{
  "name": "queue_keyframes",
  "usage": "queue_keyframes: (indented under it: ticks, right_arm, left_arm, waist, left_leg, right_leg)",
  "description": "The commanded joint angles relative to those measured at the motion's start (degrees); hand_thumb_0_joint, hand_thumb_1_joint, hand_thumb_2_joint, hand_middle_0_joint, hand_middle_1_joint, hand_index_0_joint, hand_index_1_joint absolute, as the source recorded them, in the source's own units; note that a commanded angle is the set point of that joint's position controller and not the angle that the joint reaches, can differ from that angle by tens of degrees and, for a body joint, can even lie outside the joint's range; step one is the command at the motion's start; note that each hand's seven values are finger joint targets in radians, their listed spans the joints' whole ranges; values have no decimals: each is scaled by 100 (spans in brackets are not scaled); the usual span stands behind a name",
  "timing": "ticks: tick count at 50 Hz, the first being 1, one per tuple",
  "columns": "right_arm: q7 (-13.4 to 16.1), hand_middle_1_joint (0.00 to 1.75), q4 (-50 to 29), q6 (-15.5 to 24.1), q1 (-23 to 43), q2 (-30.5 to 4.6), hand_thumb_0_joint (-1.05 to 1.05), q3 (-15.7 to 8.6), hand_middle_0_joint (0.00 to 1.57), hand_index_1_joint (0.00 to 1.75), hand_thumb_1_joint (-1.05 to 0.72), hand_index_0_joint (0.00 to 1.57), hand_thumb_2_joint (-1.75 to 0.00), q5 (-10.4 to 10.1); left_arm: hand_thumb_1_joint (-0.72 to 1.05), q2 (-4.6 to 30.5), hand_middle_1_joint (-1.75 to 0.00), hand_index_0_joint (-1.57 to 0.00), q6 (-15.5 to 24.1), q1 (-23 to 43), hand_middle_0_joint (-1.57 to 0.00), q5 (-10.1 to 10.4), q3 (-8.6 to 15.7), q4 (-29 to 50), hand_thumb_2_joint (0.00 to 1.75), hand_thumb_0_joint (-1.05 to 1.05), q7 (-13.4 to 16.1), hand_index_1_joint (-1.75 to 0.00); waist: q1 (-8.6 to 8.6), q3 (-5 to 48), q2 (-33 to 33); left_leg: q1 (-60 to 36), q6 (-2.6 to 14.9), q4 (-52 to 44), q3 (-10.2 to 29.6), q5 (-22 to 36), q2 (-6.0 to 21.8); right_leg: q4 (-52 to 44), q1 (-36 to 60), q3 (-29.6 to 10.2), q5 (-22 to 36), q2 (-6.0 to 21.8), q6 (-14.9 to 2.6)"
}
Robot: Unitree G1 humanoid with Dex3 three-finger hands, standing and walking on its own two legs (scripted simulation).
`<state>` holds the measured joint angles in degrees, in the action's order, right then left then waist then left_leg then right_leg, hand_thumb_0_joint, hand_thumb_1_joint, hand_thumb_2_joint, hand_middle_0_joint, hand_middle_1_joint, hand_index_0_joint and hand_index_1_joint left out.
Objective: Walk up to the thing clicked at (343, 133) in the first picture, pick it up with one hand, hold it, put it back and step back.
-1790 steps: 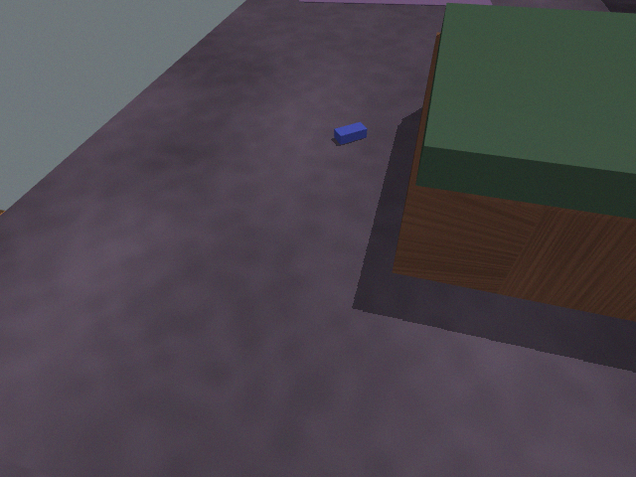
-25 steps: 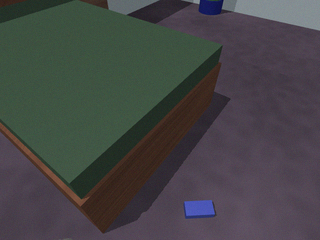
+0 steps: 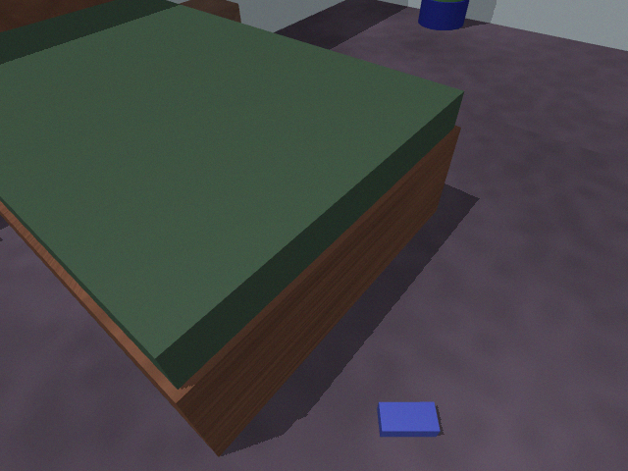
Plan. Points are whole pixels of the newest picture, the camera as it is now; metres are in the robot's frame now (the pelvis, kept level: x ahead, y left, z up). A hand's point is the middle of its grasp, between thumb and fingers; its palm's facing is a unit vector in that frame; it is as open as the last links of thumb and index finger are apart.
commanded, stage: walk up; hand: right
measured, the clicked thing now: (407, 419) +0.43 -0.24 -0.75
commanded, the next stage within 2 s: stand in 0.14 s
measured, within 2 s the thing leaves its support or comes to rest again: neither
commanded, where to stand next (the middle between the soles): +0.03 +0.00 m, yaw +1 degrees
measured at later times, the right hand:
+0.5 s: hand out of the picture +0.08 -0.25 -0.16, palm faces -0.02 +0.94 -0.34, open 7.3 cm
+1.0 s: hand out of the picture +0.09 -0.25 -0.16, palm faces -0.03 +0.94 -0.34, open 7.3 cm
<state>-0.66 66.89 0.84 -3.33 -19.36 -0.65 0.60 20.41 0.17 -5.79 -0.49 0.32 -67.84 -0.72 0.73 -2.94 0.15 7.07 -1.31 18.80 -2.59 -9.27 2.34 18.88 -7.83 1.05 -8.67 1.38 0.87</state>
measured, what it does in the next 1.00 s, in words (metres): stands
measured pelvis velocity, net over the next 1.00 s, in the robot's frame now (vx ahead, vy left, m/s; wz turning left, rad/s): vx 0.01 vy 0.00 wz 0.00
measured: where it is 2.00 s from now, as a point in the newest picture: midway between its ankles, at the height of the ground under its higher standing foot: outside the picture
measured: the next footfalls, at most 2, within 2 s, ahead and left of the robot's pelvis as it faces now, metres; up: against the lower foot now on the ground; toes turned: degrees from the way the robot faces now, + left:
none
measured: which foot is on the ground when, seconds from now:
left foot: down 0.00-1.00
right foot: down 0.00-1.00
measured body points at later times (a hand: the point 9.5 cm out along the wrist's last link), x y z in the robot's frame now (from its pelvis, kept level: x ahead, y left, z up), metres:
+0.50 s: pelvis +0.01 +0.00 +0.00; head +0.01 +0.00 +0.45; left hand +0.10 +0.30 -0.13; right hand +0.08 -0.30 -0.13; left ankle +0.01 +0.13 -0.75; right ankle +0.02 -0.13 -0.75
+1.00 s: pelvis +0.01 +0.00 +0.00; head +0.02 +0.00 +0.45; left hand +0.09 +0.30 -0.13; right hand +0.09 -0.30 -0.13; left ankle +0.01 +0.13 -0.75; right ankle +0.02 -0.13 -0.75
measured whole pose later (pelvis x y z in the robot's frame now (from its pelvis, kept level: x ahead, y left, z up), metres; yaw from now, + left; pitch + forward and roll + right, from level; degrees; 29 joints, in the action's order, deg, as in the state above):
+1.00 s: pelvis +0.01 +0.00 +0.00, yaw +0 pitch -2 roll +0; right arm -0.4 65.2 0.7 -6.2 -20.0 -0.1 0.7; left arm 20.0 0.3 -5.5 -0.7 0.0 -66.0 -0.5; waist 0.2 -2.5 -0.1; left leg 5.9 -1.2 18.3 -2.5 -10.2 2.2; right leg 17.9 -6.4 1.2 -9.4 1.5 1.1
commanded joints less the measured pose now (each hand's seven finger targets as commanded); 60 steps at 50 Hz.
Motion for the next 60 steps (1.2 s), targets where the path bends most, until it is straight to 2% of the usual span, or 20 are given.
queue_keyframes:
  ticks: [1,3,6,7,12,20,25,26,30,42,47,51,53,56,60]
  right_arm:
    - [84,30,-340,90,240,-1254,0,-212,20,30,-90,20,-90,-16]
    - [83,30,-346,85,241,-1266,0,-212,20,30,-90,20,-90,-6]
    - [84,30,-346,91,205,-1242,0,-212,20,30,-90,20,-90,-14]
    - [87,30,-399,94,199,-1241,0,-165,20,30,-90,20,-90,-5]
    - [84,30,-401,73,134,-1227,0,-168,20,30,-90,20,-90,-15]
    - [103,30,-443,117,62,-1275,0,-155,20,30,-90,20,-90,-7]
    - [97,30,-445,94,20,-1263,0,-148,20,30,-90,20,-90,-6]
    - [101,30,-467,95,4,-1297,0,-150,20,30,-90,20,-90,6]
    - [99,30,-478,103,-58,-1279,0,-148,20,30,-90,20,-90,0]
    - [103,30,-522,97,-38,-1295,0,-156,20,30,-90,20,-90,-1]
    - [110,30,-526,89,-46,-1270,0,-146,20,30,-90,20,-90,-8]
    - [98,30,-523,79,-68,-1273,0,-142,20,30,-90,20,-90,6]
    - [97,30,-536,80,-56,-1280,0,-149,20,30,-90,20,-90,2]
    - [101,30,-560,91,-51,-1313,0,-166,20,30,-90,20,-90,-1]
    - [105,30,-562,80,-28,-1275,0,-152,20,30,-90,20,-90,-6]
  left_arm:
    - [90,1180,-30,-20,145,349,-20,26,183,408,90,0,75,-30]
    - [90,1214,-30,-20,143,350,-20,12,197,418,90,0,78,-30]
    - [90,1180,-30,-20,148,322,-20,24,194,429,90,0,79,-30]
    - [90,1177,-30,-20,154,371,-20,-21,192,480,90,0,84,-30]
    - [90,1216,-30,-20,166,370,-20,-30,203,458,90,0,101,-30]
    - [90,1180,-30,-20,161,379,-20,-10,211,521,90,0,83,-30]
    - [90,1172,-30,-20,142,372,-20,-12,196,524,90,0,82,-30]
    - [90,1152,-30,-20,142,411,-20,-15,199,555,90,0,79,-30]
    - [90,1155,-30,-20,151,374,-20,-2,191,551,90,0,79,-30]
    - [90,1164,-30,-20,152,320,-20,-7,178,557,90,0,96,-30]
    - [90,1177,-30,-20,138,344,-20,-4,184,561,90,0,97,-30]
    - [90,1191,-30,-20,130,295,-20,-3,182,562,90,0,83,-30]
    - [90,1187,-30,-20,137,300,-20,-2,176,562,90,0,86,-30]
    - [90,1180,-30,-20,162,269,-20,-14,170,576,90,0,99,-30]
    - [90,1189,-30,-20,167,233,-20,-20,168,558,90,0,110,-30]
  waist:
    - [-85,414,-75]
    - [-63,449,-86]
    - [-76,537,-30]
    - [-50,559,59]
    - [-74,507,-93]
    - [-36,538,21]
    - [-31,332,-99]
    - [-52,438,-30]
    - [-57,462,-75]
    - [-56,494,-14]
    - [-72,394,26]
    - [-51,302,-23]
    - [-66,357,-42]
    - [-76,583,-4]
    - [-69,515,-13]
  left_leg:
    - [-170,178,-369,532,223,537]
    - [-179,182,-359,509,226,535]
    - [-154,176,-357,511,320,531]
    - [-82,160,-342,508,296,563]
    - [-110,171,-316,516,364,577]
    - [-8,154,-373,517,512,598]
    - [7,139,-431,535,204,581]
    - [-21,164,-389,513,286,588]
    - [-69,162,-371,512,423,586]
    - [-139,170,-356,512,577,605]
    - [-86,171,-378,492,450,572]
    - [-53,181,-452,526,174,581]
    - [-102,179,-401,526,276,586]
    - [-265,180,-285,522,781,618]
    - [-261,176,-306,500,803,610]
  right_leg:
    - [-387,-161,-599,159,580,-176]
    - [-388,-146,-602,127,591,-186]
    - [-307,-10,-575,378,598,-198]
    - [-361,75,-592,495,674,-140]
    - [-402,72,-569,559,674,-131]
    - [-314,310,-533,729,685,-147]
    - [-433,43,-541,215,637,-133]
    - [-396,165,-534,417,666,-142]
    - [-392,181,-539,571,662,-130]
    - [-342,197,-515,703,670,-135]
    - [-356,180,-521,659,662,-119]
    - [-415,55,-516,185,629,-133]
    - [-430,69,-528,297,634,-129]
    - [-340,235,-511,919,696,-135]
    - [-338,198,-488,967,689,-129]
